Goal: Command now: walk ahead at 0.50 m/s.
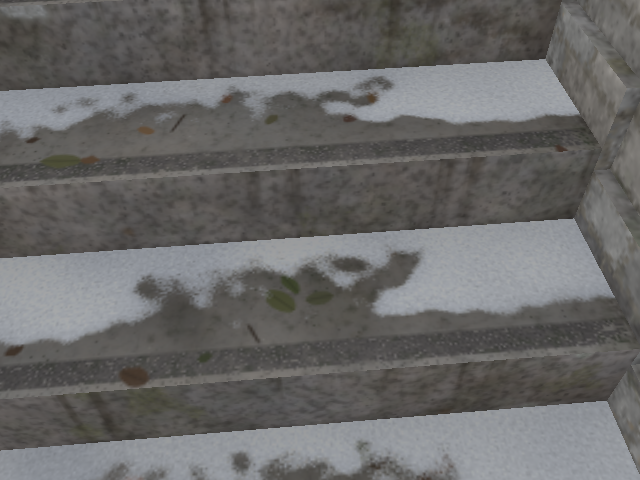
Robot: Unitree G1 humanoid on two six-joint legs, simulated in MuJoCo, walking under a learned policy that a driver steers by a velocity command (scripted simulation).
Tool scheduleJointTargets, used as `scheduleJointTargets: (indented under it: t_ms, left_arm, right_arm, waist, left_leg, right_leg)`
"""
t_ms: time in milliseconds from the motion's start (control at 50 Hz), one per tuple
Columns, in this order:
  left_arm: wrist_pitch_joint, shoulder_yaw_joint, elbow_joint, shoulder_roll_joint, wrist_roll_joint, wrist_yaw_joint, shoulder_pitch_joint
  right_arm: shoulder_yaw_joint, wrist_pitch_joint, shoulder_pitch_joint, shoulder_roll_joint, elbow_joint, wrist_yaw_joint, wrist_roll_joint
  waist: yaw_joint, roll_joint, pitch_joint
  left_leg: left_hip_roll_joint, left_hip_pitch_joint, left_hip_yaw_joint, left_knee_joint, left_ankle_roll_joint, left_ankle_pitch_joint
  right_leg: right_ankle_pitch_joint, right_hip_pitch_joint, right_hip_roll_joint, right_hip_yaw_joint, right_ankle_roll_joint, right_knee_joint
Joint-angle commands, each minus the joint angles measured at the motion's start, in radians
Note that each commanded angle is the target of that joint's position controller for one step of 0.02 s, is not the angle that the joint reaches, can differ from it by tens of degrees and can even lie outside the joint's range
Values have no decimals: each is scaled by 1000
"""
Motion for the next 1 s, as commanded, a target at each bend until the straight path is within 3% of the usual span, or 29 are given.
scheduleJointTargets:
  t_ms: [20,60,80,140,200,260,280,320,340,380,400,420,440,460,480,520,540,620,660,740,800,840,860,900,920,940,960,980,1000]
  left_arm:
    - [-2,15,-141,-8,-17,47,-151]
    - [23,-17,-197,-68,-6,76,-164]
    - [37,-26,-195,-95,-5,79,-132]
    - [40,-47,-291,-78,-48,73,-344]
    - [37,-72,-362,-41,-34,97,-514]
    - [86,-73,-457,-6,-25,102,-751]
    - [96,-77,-438,-40,-6,89,-687]
    - [116,-72,-462,-19,-22,58,-673]
    - [107,-62,-443,5,-30,55,-618]
    - [86,-25,-387,64,21,81,-352]
    - [79,-15,-319,107,-7,92,-202]
    - [78,22,-256,190,34,115,71]
    - [53,40,-219,200,18,129,89]
    - [25,42,-221,184,-24,149,-26]
    - [11,20,-165,78,-57,146,-44]
    - [-4,-27,-133,-122,-52,125,-199]
    - [-8,-32,-124,-153,-52,122,-253]
    - [-28,-12,-118,-105,20,124,-195]
    - [-27,-24,-36,-96,51,108,-27]
    - [-18,-59,43,-84,107,95,66]
    - [-36,-75,49,-78,108,81,206]
    - [-31,-81,29,-62,79,42,187]
    - [-37,-76,16,-44,37,39,176]
    - [-66,-56,36,90,6,39,226]
    - [-73,-30,28,146,-16,47,212]
    - [-78,-10,12,190,-5,52,193]
    - [-78,8,-18,207,14,57,173]
    - [-83,0,-54,125,53,53,248]
    - [-66,14,-95,109,69,15,194]
  right_arm:
    - [-32,-39,350,-37,235,3,5]
    - [17,-59,210,101,269,11,-13]
    - [20,-72,166,121,259,5,-13]
    - [12,-79,248,58,258,2,-67]
    - [19,-82,442,27,327,-2,-99]
    - [28,-84,513,6,313,29,-56]
    - [29,-100,444,2,259,36,-7]
    - [-16,-121,446,-189,249,49,43]
    - [-31,-131,466,-215,260,45,51]
    - [-46,-129,540,-178,326,54,28]
    - [-27,-130,634,-87,329,69,-15]
    - [-24,-90,506,-12,312,80,-6]
    - [-53,-74,410,-15,321,82,42]
    - [-54,-75,326,-16,291,61,51]
    - [-67,-71,226,-26,256,29,41]
    - [-57,-53,183,18,202,6,18]
    - [-47,-39,208,76,200,14,17]
    - [-30,-38,154,55,174,61,50]
    - [-25,-38,63,31,130,59,48]
    - [26,-35,-115,57,14,8,79]
    - [22,19,-239,-13,-78,6,60]
    - [26,66,-420,-6,-155,35,29]
    - [15,74,-433,-5,-168,50,23]
    - [-4,59,-356,-2,-150,69,33]
    - [-12,41,-310,-18,-130,72,26]
    - [-13,27,-198,-11,-104,56,35]
    - [-25,15,-73,-54,-63,26,44]
    - [-20,23,88,-92,-44,4,58]
    - [-50,35,331,-169,19,-24,14]
  waist:
    - [-20,39,34]
    - [109,-37,32]
    - [143,15,70]
    - [125,158,104]
    - [57,33,91]
    - [-2,129,106]
    - [47,192,106]
    - [109,210,28]
    - [118,219,22]
    - [157,215,-128]
    - [152,0,-296]
    - [263,-185,-299]
    - [270,-141,-119]
    - [204,-139,-9]
    - [161,-117,22]
    - [30,47,8]
    - [-15,50,36]
    - [-13,49,80]
    - [30,-55,160]
    - [38,68,157]
    - [75,11,113]
    - [80,16,142]
    - [64,1,121]
    - [-2,-112,76]
    - [-17,-120,69]
    - [-48,-165,23]
    - [-55,-163,-95]
    - [-60,-31,-343]
    - [-147,150,-378]
  left_leg:
    - [306,513,-704,-604,224,249]
    - [239,412,-419,-629,128,326]
    - [195,369,-300,-668,101,309]
    - [194,220,-221,-817,112,258]
    - [221,445,-258,-828,87,161]
    - [265,230,-261,-1017,126,266]
    - [275,188,-243,-1023,134,424]
    - [298,323,-231,-901,193,1441]
    - [325,527,-232,-812,186,1664]
    - [310,565,-227,-505,109,1765]
    - [204,241,-284,-259,83,1379]
    - [63,-1,-345,78,29,432]
    - [73,-154,-446,528,2,420]
    - [119,-260,-394,667,-1,448]
    - [99,-333,-357,871,50,411]
    - [99,-348,-387,934,111,429]
    - [107,-371,-382,913,124,382]
    - [157,-462,-269,870,112,319]
    - [121,-657,-259,1208,183,218]
    - [160,-938,-316,1131,257,212]
    - [236,-827,-159,842,213,425]
    - [237,-416,-54,622,164,332]
    - [189,-282,36,569,139,266]
    - [72,-186,95,463,114,64]
    - [22,-172,117,254,102,-36]
    - [-2,-25,103,83,99,33]
    - [-11,230,5,98,130,334]
    - [63,665,-286,69,245,585]
    - [163,909,-647,-294,318,673]
  right_leg:
    - [-65,-705,102,173,-94,803]
    - [-64,-741,27,118,-151,722]
    - [-143,-765,1,76,-148,708]
    - [-369,-766,-35,-132,-121,863]
    - [-287,-982,-97,-124,-137,632]
    - [-348,-638,-135,-224,-51,277]
    - [-383,-468,-101,-278,-18,230]
    - [-417,-246,21,-343,43,36]
    - [-490,-264,57,-352,53,-143]
    - [-245,50,19,-211,-33,-253]
    - [-403,378,-115,162,-148,-440]
    - [-648,480,-319,613,-217,-792]
    - [-914,286,-364,763,-180,-889]
    - [-947,167,-362,645,-135,-901]
    - [-835,118,-360,533,-158,-913]
    - [-567,70,-310,268,-88,-911]
    - [-475,53,-272,138,-59,-932]
    - [-391,62,-231,-201,-19,-1040]
    - [-378,145,-268,-171,-55,-1092]
    - [-365,386,-322,-195,-48,-1160]
    - [-309,395,-293,-284,-30,-1245]
    - [-152,138,-299,-386,-55,-1390]
    - [53,121,-287,-435,-72,-1368]
    - [917,360,-316,-457,-68,-1204]
    - [1069,503,-337,-438,-65,-1140]
    - [1249,600,-341,-438,-48,-1051]
    - [1285,520,-299,-433,1,-917]
    - [1069,204,-253,-323,40,-644]
    - [265,-63,-120,-244,107,-358]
